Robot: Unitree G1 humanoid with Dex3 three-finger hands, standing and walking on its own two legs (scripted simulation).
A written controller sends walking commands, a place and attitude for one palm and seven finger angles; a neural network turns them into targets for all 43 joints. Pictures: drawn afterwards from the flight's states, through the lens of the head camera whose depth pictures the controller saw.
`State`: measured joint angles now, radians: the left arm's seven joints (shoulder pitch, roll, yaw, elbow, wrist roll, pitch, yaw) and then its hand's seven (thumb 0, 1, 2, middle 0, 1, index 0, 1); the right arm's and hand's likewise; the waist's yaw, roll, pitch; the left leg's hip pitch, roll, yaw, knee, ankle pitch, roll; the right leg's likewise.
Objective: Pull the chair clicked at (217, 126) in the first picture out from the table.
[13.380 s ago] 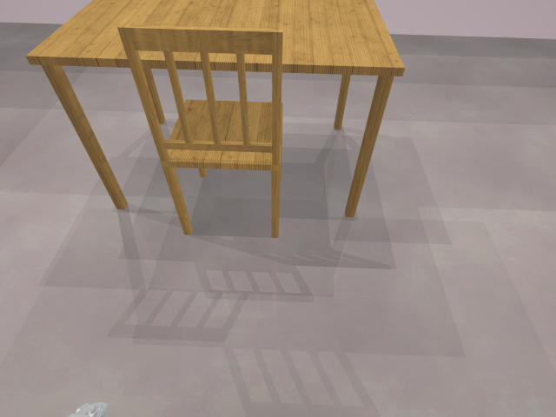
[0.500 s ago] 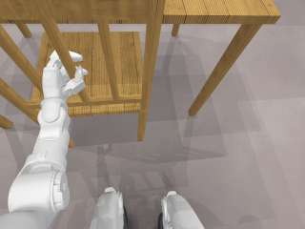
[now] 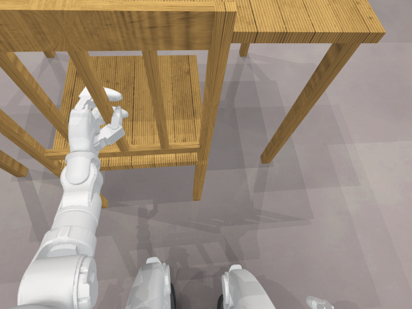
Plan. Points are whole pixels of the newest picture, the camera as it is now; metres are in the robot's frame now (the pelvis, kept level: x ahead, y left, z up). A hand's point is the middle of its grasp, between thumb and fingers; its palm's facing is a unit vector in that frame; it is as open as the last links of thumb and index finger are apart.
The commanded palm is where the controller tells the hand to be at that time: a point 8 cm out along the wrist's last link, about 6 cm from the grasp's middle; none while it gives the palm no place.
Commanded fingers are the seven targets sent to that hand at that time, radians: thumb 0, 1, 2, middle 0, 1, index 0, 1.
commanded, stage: hook a spindle and tug to test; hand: left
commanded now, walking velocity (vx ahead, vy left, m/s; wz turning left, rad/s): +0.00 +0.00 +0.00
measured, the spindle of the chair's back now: (107, 112) +0.49 +0.18 +0.02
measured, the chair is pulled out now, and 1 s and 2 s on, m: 0.02 0.15 0.23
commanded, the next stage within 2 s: step backward, pulling the chair out in 0.06 s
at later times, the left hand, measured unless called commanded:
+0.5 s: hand (122, 133) +0.43 +0.14 +0.04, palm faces +0.05 -0.99 -0.11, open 5.2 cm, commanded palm +0.41 +0.19 +0.04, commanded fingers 0.00 0.90 0.90 -0.50 -1.45 -0.50 -1.45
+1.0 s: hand (144, 180) +0.34 +0.10 +0.04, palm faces +0.00 -0.99 -0.14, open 5.1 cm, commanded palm +0.34 +0.15 +0.05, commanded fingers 0.00 0.90 0.90 -0.50 -1.45 -0.50 -1.45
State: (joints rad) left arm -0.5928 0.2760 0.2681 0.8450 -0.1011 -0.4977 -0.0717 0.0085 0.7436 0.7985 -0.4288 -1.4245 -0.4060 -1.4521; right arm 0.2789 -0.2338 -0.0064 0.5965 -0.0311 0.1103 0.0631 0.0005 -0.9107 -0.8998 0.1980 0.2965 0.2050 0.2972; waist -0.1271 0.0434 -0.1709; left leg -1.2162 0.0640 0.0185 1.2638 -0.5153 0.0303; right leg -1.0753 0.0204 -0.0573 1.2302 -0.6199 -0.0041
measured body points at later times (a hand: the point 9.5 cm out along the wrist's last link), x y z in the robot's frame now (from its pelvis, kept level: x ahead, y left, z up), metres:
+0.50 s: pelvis +0.01 +0.01 +0.09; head +0.12 +0.02 +0.53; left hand +0.42 +0.19 +0.05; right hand +0.05 -0.26 -0.03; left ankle +0.03 +0.10 -0.62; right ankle -0.02 -0.12 -0.62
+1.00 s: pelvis -0.06 -0.01 +0.10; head +0.04 -0.03 +0.54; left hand +0.33 +0.15 +0.06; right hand +0.00 -0.29 -0.04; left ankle +0.03 +0.10 -0.62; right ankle -0.03 -0.12 -0.62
